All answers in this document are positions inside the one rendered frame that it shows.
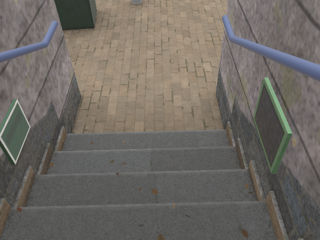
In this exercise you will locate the stairs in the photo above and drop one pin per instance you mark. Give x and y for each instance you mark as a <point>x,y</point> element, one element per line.
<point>146,185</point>

